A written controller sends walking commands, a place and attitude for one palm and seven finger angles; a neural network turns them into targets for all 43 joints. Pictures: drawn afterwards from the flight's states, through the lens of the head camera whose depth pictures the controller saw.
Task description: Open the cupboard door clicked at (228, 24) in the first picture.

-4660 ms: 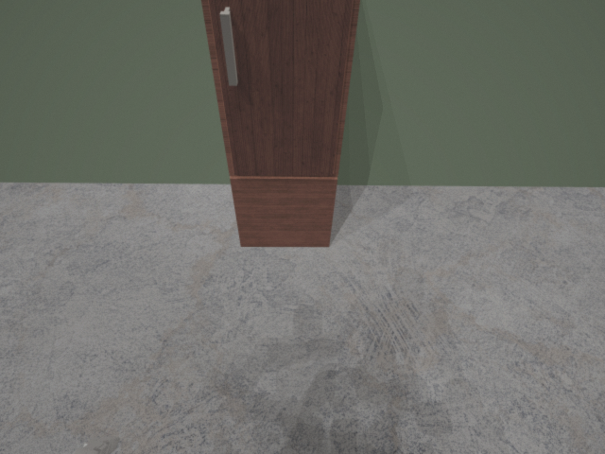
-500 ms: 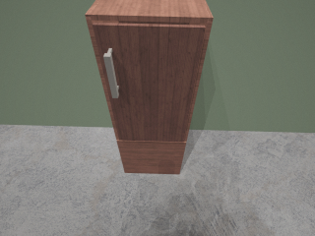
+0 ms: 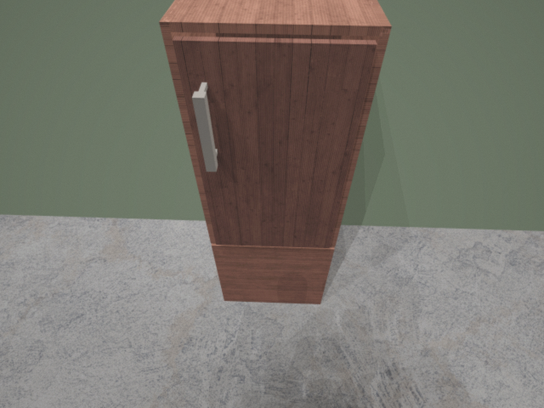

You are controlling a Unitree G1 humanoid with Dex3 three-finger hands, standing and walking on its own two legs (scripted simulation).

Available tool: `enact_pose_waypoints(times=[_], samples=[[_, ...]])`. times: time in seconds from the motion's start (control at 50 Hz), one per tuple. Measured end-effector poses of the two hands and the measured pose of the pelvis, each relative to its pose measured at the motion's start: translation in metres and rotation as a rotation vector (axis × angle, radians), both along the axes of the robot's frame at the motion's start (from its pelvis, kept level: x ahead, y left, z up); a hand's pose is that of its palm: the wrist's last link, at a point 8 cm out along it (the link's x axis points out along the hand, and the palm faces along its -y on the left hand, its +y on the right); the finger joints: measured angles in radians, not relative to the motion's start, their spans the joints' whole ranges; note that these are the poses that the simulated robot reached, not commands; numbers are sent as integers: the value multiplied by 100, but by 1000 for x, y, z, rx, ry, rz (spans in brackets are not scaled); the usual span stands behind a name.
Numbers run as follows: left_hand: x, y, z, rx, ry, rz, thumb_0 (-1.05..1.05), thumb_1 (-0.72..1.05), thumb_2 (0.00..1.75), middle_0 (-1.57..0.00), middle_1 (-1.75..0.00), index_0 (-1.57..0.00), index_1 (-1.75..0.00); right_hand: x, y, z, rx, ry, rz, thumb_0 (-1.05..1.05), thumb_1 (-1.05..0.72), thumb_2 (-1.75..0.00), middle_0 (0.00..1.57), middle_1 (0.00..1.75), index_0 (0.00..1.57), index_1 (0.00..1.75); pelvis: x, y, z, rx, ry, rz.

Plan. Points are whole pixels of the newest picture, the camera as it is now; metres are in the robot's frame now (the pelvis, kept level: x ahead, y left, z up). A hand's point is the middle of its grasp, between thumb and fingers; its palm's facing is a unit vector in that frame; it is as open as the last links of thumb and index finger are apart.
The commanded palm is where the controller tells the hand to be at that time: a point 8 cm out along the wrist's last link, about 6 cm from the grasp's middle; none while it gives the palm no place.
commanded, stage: look again from close up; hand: left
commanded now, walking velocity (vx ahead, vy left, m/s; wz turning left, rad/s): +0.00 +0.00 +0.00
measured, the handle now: (208, 129) +0.59 +0.16 +0.09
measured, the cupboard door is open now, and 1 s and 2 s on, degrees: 0 0 0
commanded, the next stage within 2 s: raise the hand with hooked fingers in 0.18 s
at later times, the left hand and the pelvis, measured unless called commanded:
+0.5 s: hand (146, 345) +0.20 +0.19 +0.00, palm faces +0.21 -0.98 -0.05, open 7.7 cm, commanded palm +0.12 +0.25 -0.04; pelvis -0.01 +0.00 -0.02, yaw +2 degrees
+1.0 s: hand (125, 349) +0.20 +0.22 +0.01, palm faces +0.01 -1.00 -0.05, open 10.4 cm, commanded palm +0.16 +0.27 +0.02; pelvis -0.03 -0.02 -0.05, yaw +3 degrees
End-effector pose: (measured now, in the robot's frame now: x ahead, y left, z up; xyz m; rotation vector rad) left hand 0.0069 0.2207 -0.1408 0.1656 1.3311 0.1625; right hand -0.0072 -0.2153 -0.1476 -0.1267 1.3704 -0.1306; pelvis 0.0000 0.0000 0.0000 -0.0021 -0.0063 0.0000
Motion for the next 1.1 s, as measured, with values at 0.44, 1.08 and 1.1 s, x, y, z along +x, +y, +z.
enact_pose_waypoints(times=[0.44,1.08,1.1], samples=[[137,20,119,38,-853,73,2,87,88,-20,-33,-20,-33,101,-16,39,-79,-512,53,1,-91,-89,20,30,20,30,-2,4,-6,30,42,39],[176,63,162,-99,-1269,-149,1,17,59,-25,-78,-26,-77,128,-30,24,-84,-640,129,1,-90,-89,20,30,20,30,-20,-16,-44,-31,181,39],[177,66,165,-93,-1276,-146,1,15,58,-25,-79,-26,-79,125,-31,26,-91,-636,128,1,-90,-89,20,30,20,30,-19,-14,-43,-32,179,38]])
